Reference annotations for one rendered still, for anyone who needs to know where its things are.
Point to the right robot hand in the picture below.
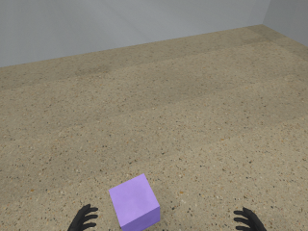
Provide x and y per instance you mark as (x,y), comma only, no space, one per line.
(253,222)

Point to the carton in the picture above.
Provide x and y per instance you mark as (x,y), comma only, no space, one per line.
(136,205)

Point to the left robot hand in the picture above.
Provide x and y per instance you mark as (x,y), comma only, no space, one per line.
(78,222)

